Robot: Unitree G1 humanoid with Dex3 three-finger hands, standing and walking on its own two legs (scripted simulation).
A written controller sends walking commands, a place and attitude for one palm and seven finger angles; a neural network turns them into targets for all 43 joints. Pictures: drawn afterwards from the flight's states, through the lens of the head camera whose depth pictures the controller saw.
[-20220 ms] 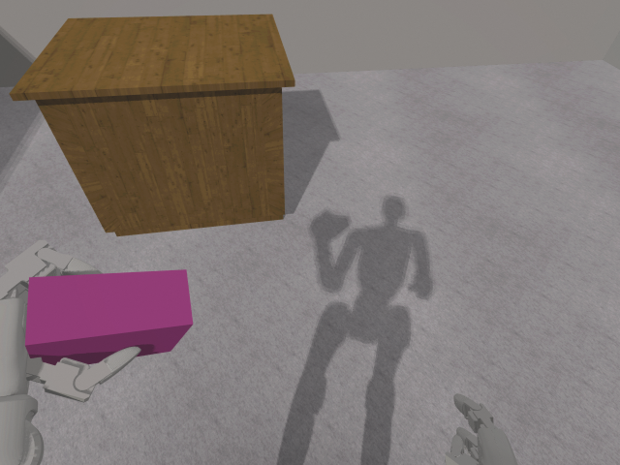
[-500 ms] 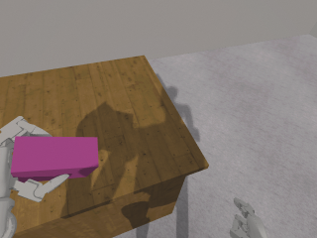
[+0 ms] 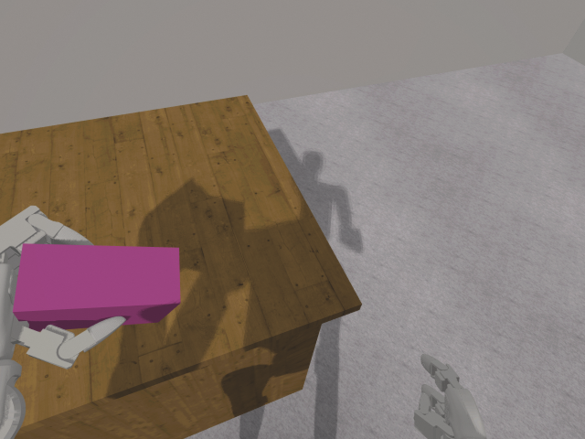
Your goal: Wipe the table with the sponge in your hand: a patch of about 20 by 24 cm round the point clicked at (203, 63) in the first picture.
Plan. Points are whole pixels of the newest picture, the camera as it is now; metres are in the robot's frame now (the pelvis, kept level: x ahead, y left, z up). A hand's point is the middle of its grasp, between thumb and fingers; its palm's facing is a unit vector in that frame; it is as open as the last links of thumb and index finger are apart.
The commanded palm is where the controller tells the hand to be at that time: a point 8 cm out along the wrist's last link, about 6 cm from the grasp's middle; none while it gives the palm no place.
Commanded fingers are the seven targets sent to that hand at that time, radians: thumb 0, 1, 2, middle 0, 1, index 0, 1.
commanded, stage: shuffle to correct the standing spot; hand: left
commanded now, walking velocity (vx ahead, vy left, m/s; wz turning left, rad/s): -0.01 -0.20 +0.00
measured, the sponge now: (126, 289) +0.24 +0.20 +0.14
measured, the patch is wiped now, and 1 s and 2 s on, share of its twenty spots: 0.00 0.00 0.00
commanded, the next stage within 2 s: none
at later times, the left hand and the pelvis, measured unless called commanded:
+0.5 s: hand (110, 288) +0.23 +0.21 +0.16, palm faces +0.30 -0.86 -0.40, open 10.0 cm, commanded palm +0.16 +0.25 +0.17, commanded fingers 0.00 0.10 1.30 -1.20 -1.60 -1.20 -1.60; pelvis +0.01 -0.03 -0.01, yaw +0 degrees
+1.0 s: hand (102, 293) +0.22 +0.21 +0.16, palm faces +0.31 -0.86 -0.40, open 10.0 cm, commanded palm +0.16 +0.25 +0.17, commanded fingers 0.00 0.10 1.30 -1.20 -1.60 -1.20 -1.60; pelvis +0.00 -0.03 -0.01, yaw +0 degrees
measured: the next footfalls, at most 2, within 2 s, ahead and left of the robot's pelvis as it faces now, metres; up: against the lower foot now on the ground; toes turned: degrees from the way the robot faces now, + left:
none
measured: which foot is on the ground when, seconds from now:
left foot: down 0.00-1.00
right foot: down 0.00-1.00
